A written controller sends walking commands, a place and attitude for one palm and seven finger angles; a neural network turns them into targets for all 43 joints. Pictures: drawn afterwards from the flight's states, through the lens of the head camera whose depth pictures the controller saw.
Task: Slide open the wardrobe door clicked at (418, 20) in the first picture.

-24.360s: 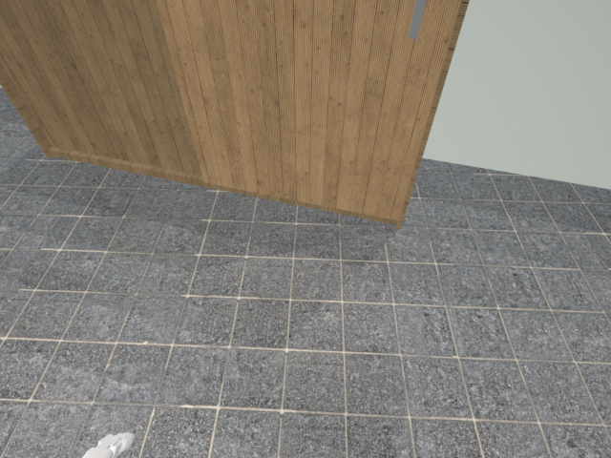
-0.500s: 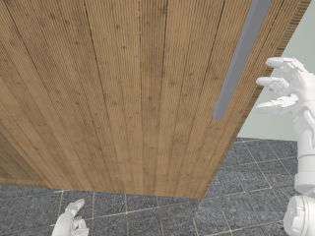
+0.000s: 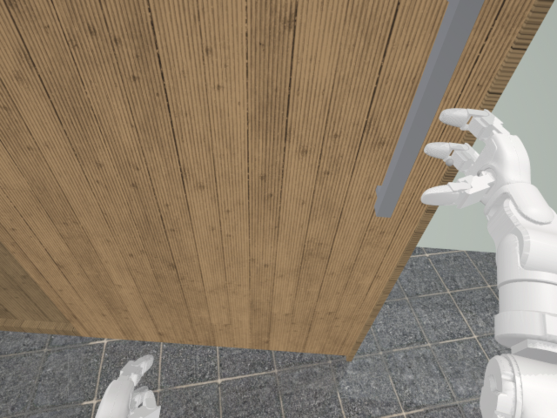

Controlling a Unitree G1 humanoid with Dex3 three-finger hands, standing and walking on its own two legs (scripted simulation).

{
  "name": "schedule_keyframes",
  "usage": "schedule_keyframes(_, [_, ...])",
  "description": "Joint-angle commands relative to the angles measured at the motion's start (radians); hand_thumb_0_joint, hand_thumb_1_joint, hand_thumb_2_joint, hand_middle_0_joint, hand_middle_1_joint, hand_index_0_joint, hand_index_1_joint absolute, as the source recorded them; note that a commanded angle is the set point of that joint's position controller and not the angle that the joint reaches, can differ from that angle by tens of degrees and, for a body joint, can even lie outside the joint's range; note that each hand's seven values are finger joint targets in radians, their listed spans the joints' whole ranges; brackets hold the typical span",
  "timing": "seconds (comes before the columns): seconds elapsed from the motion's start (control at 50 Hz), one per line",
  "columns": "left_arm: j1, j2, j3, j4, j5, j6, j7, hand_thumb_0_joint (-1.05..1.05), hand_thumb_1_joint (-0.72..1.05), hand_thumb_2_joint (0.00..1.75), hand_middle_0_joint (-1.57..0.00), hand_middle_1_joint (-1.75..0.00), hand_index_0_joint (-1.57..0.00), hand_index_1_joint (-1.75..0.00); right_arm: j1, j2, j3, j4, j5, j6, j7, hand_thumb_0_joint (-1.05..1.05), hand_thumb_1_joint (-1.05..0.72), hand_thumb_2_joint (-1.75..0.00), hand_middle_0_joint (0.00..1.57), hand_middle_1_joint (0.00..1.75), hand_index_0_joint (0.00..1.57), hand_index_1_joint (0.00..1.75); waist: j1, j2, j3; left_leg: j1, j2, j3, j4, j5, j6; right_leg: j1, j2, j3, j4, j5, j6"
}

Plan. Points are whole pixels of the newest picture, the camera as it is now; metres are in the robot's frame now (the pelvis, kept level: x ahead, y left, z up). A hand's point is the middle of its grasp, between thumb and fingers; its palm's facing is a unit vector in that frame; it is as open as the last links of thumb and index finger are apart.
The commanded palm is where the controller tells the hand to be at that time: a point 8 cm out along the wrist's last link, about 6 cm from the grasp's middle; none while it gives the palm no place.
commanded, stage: feel for the door with the fingertips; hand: right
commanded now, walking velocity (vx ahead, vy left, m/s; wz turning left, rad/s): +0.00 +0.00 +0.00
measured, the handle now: (411, 122) +0.48 -0.15 +0.23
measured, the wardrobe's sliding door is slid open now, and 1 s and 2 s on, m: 0.00 0.00 0.00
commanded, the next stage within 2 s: slide the fingers in behind the handle in 0.70 s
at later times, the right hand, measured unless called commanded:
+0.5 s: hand (442, 157) +0.40 -0.18 +0.22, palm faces +0.04 +1.00 +0.00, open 14.0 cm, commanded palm +0.39 -0.23 +0.21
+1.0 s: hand (435, 150) +0.43 -0.18 +0.21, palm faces +0.03 +1.00 +0.00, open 13.9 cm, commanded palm +0.40 -0.23 +0.21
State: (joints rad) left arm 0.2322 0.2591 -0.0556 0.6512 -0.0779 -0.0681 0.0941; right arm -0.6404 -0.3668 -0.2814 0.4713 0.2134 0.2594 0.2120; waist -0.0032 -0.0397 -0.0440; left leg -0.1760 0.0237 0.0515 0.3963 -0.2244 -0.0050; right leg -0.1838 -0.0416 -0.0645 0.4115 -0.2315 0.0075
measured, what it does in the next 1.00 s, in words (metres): stands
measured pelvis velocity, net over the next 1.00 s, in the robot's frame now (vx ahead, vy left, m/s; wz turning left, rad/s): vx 0.00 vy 0.00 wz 0.01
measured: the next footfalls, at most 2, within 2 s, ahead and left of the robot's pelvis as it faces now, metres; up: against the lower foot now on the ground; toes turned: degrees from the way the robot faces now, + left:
none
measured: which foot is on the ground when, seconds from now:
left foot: down 0.00-1.00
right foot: down 0.00-1.00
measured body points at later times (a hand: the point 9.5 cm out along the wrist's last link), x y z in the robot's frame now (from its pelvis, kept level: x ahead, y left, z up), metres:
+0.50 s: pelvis +0.00 +0.01 +0.00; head -0.02 +0.02 +0.45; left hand +0.15 +0.25 -0.10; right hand +0.40 -0.24 +0.22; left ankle -0.01 +0.12 -0.74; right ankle -0.01 -0.12 -0.74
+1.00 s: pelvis +0.00 +0.00 +0.00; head -0.01 +0.01 +0.45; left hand +0.10 +0.26 -0.11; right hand +0.42 -0.23 +0.22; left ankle -0.01 +0.12 -0.74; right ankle -0.01 -0.12 -0.74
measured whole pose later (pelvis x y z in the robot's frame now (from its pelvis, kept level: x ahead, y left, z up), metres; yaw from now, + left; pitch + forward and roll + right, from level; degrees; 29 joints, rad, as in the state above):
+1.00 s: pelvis +0.00 +0.00 +0.00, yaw +0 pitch +1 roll +0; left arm 0.31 0.27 -0.03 0.69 -0.07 -0.06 0.09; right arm -0.76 -0.38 -0.28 0.69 0.18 0.15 0.19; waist 0.02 -0.04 -0.04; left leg -0.20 0.02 0.04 0.40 -0.22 0.00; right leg -0.20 -0.05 -0.07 0.41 -0.23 0.01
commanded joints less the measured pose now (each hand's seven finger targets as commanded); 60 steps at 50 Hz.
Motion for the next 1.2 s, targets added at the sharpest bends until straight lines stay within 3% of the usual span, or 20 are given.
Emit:
schedule_keyframes(0.0, [-0.108, 0.117, 0.046, -0.156, 0.002, -0.044, 0.001, 0.0, 0.9, 0.9, -0.2, -0.3, -0.2, -0.3, -0.468, -0.176, -0.022, -0.261, 0.005, -0.053, -0.023, 0.0, 0.5, -0.3, 0.3, 1.2, 0.3, 1.2, 0.0, 0.005, -0.266, 0.044, -0.029, -0.004, -0.021, 0.301, 0.031, 0.138, 0.031, 0.04, -0.018, 0.275, -0.041])
schedule_keyframes(0.12, [-0.102, 0.124, 0.048, -0.145, 0.01, -0.031, 0.009, 0.0, 0.9, 0.9, -0.2, -0.3, -0.2, -0.3, -0.497, -0.252, -0.077, -0.265, -0.008, -0.063, -0.054, 0.0, 0.5, -0.3, 0.3, 1.2, 0.3, 1.2, -0.001, 0.043, -0.287, 0.071, -0.031, -0.009, -0.026, 0.317, 0.029, 0.143, 0.03, 0.037, -0.015, 0.287, -0.046])
schedule_keyframes(0.18, [-0.107, 0.114, 0.044, -0.144, 0.009, -0.027, 0.009, 0.0, 0.9, 0.9, -0.2, -0.3, -0.2, -0.3, -0.52, -0.21, -0.04, -0.26, -0.015, -0.064, -0.054, 0.0, 0.5, -0.3, 0.3, 1.2, 0.3, 1.2, 0.005, -0.006, -0.286, 0.069, -0.028, -0.009, -0.021, 0.335, 0.032, 0.149, 0.033, 0.034, -0.016, 0.3, -0.042])
schedule_keyframes(0.24, [-0.101, 0.117, 0.045, -0.141, 0.006, -0.023, 0.009, 0.0, 0.9, 0.9, -0.2, -0.3, -0.2, -0.3, -0.511, -0.175, -0.008, -0.223, -0.015, -0.058, -0.048, 0.0, 0.5, -0.3, 0.3, 1.2, 0.3, 1.2, 0.012, 0.021, -0.266, 0.061, -0.028, -0.005, -0.025, 0.329, 0.031, 0.142, 0.03, 0.037, -0.018, 0.293, -0.044])
schedule_keyframes(0.3, [-0.099, 0.118, 0.048, -0.144, 0.008, -0.021, 0.007, 0.0, 0.9, 0.9, -0.2, -0.3, -0.2, -0.3, -0.502, -0.173, -0.015, -0.215, -0.011, -0.05, -0.038, 0.0, 0.5, -0.3, 0.3, 1.2, 0.3, 1.2, 0.007, 0.016, -0.282, 0.07, -0.028, -0.004, -0.02, 0.354, 0.032, 0.145, 0.035, 0.036, -0.016, 0.306, -0.043])
schedule_keyframes(0.34, [-0.102, 0.122, 0.051, -0.147, 0.007, -0.017, 0.007, 0.0, 0.9, 0.9, -0.2, -0.3, -0.2, -0.3, -0.467, -0.221, -0.059, -0.22, -0.006, -0.053, -0.036, 0.0, 0.5, -0.3, 0.3, 1.2, 0.3, 1.2, -0.006, 0.034, -0.299, 0.093, -0.026, -0.009, -0.02, 0.368, 0.031, 0.14, 0.033, 0.032, -0.016, 0.313, -0.046])
schedule_keyframes(0.38, [-0.102, 0.119, 0.049, -0.146, 0.006, -0.016, 0.008, 0.0, 0.9, 0.9, -0.2, -0.3, -0.2, -0.3, -0.489, -0.182, -0.027, -0.2, -0.004, -0.047, -0.032, 0.0, 0.5, -0.3, 0.3, 1.2, 0.3, 1.2, 0.007, 0.051, -0.271, 0.07, -0.027, -0.006, -0.024, 0.352, 0.028, 0.131, 0.035, 0.03, -0.018, 0.289, -0.046])
schedule_keyframes(0.48, [-0.096, 0.124, 0.048, -0.136, 0.006, -0.015, 0.013, 0.0, 0.9, 0.9, -0.2, -0.3, -0.2, -0.3, -0.549, -0.206, -0.027, -0.174, -0.011, -0.061, -0.04, 0.0, 0.5, -0.3, 0.3, 1.2, 0.3, 1.2, 0.02, 0.046, -0.232, 0.038, -0.026, -0.013, -0.042, 0.278, 0.024, 0.117, 0.034, 0.033, -0.026, 0.228, -0.05])
schedule_keyframes(0.54, [-0.086, 0.123, 0.05, -0.13, 0.007, -0.022, 0.016, 0.0, 0.9, 0.9, -0.2, -0.3, -0.2, -0.3, -0.601, -0.199, -0.01, -0.161, -0.019, -0.08, -0.047, 0.0, 0.5, -0.3, 0.3, 1.2, 0.3, 1.2, 0.028, 0.013, -0.246, 0.024, -0.027, -0.014, -0.044, 0.251, 0.027, 0.131, 0.033, 0.041, -0.021, 0.219, -0.05])
schedule_keyframes(0.62, [-0.056, 0.134, 0.054, -0.109, 0.013, -0.025, 0.023, 0.0, 0.9, 0.9, -0.2, -0.3, -0.2, -0.3, -0.655, -0.259, -0.046, -0.073, -0.026, -0.105, -0.049, 0.0, 0.5, -0.3, 0.3, 1.2, 0.3, 1.2, 0.035, 0.039, -0.258, 0.024, -0.028, -0.015, -0.052, 0.217, 0.025, 0.118, 0.034, 0.045, -0.023, 0.189, -0.05])
schedule_keyframes(0.64, [-0.06, 0.13, 0.05, -0.11, 0.011, -0.027, 0.023, 0.0, 0.9, 0.9, -0.2, -0.3, -0.2, -0.3, -0.672, -0.24, -0.025, -0.066, -0.027, -0.112, -0.045, 0.0, 0.5, -0.3, 0.3, 1.2, 0.3, 1.2, 0.037, 0.007, -0.273, 0.029, -0.023, -0.019, -0.047, 0.224, 0.027, 0.117, 0.036, 0.043, -0.023, 0.189, -0.05])
schedule_keyframes(0.7, [-0.031, 0.131, 0.051, -0.092, 0.012, -0.033, 0.024, 0.0, 0.9, 0.9, -0.2, -0.3, -0.2, -0.3, -0.716, -0.234, -0.016, 0.028, -0.032, -0.132, -0.039, 0.0, 0.5, -0.3, 0.3, 1.2, 0.3, 1.2, 0.053, 0.031, -0.257, 0.004, -0.027, -0.016, -0.048, 0.214, 0.025, 0.106, 0.034, 0.047, -0.019, 0.174, -0.048])
schedule_keyframes(0.78, [-0.012, 0.135, 0.056, -0.097, 0.011, -0.039, 0.018, 0.0, 0.9, 0.9, -0.2, -0.3, -0.2, -0.3, -0.692, -0.226, -0.016, 0.066, -0.036, -0.165, -0.034, 0.0, 0.5, -0.3, 0.3, 1.2, 0.3, 1.2, 0.04, 0.002, -0.293, 0.021, -0.026, -0.016, -0.033, 0.249, 0.031, 0.112, 0.032, 0.044, -0.018, 0.208, -0.045])
schedule_keyframes(0.86, [-0.007, 0.14, 0.065, -0.114, 0.013, -0.044, 0.008, 0.0, 0.9, 0.9, -0.2, -0.3, -0.2, -0.3, -0.638, -0.248, -0.053, 0.018, -0.029, -0.187, -0.027, 0.0, 0.5, -0.3, 0.3, 1.2, 0.3, 1.2, 0.018, 0.044, -0.333, 0.068, -0.028, -0.014, -0.02, 0.306, 0.031, 0.111, 0.029, 0.038, -0.017, 0.253, -0.049])
schedule_keyframes(0.9, [-0.017, 0.135, 0.064, -0.121, 0.008, -0.047, 0.003, 0.0, 0.9, 0.9, -0.2, -0.3, -0.2, -0.3, -0.614, -0.198, -0.021, -0.005, -0.021, -0.183, -0.018, 0.0, 0.5, -0.3, 0.3, 1.2, 0.3, 1.2, 0.018, 0.039, -0.306, 0.056, -0.03, -0.012, -0.02, 0.312, 0.03, 0.11, 0.029, 0.032, -0.016, 0.254, -0.05])
schedule_keyframes(0.92, [-0.014, 0.139, 0.068, -0.118, 0.008, -0.046, 0.003, 0.0, 0.9, 0.9, -0.2, -0.3, -0.2, -0.3, -0.604, -0.217, -0.033, -0.012, -0.019, -0.185, -0.02, 0.0, 0.5, -0.3, 0.3, 1.2, 0.3, 1.2, 0.02, 0.062, -0.294, 0.058, -0.029, -0.009, -0.025, 0.3, 0.029, 0.109, 0.026, 0.034, -0.016, 0.25, -0.051])
schedule_keyframes(0.98, [-0.023, 0.139, 0.063, -0.119, 0.005, -0.043, 0.005, 0.0, 0.9, 0.9, -0.2, -0.3, -0.2, -0.3, -0.614, -0.218, -0.03, -0.027, -0.025, -0.163, -0.025, 0.0, 0.5, -0.3, 0.3, 1.2, 0.3, 1.2, 0.02, 0.021, -0.242, 0.022, -0.032, -0.011, -0.036, 0.242, 0.03, 0.091, 0.027, 0.036, -0.029, 0.203, -0.05])
schedule_keyframes(1.06, [-0.034, 0.132, 0.062, -0.13, 0.011, -0.049, 0.005, 0.0, 0.9, 0.9, -0.2, -0.3, -0.2, -0.3, -0.621, -0.248, -0.061, -0.136, -0.031, -0.165, -0.048, 0.0, 0.5, -0.3, 0.3, 1.2, 0.3, 1.2, 0.007, -0.003, -0.3, 0.054, -0.033, -0.01, -0.027, 0.268, 0.036, 0.13, 0.026, 0.043, -0.025, 0.253, -0.047])
schedule_keyframes(1.12, [-0.052, 0.124, 0.063, -0.145, 0.011, -0.053, -0.003, 0.0, 0.9, 0.9, -0.2, -0.3, -0.2, -0.3, -0.542, -0.196, -0.038, -0.209, -0.017, -0.163, -0.048, 0.0, 0.5, -0.3, 0.3, 1.2, 0.3, 1.2, -0.004, -0.008, -0.344, 0.086, -0.034, -0.007, -0.015, 0.335, 0.037, 0.165, 0.023, 0.035, -0.016, 0.324, -0.044])
schedule_keyframes(1.18, [-0.072, 0.12, 0.06, -0.146, 0.007, -0.049, -0.008, 0.0, 0.9, 0.9, -0.2, -0.3, -0.2, -0.3, -0.489, -0.134, 0.0, -0.227, -0.009, -0.124, -0.042, 0.0, 0.5, -0.3, 0.3, 1.2, 0.3, 1.2, -0.001, 0.015, -0.306, 0.07, -0.036, -0.002, -0.015, 0.343, 0.034, 0.157, 0.022, 0.032, -0.02, 0.318, -0.042])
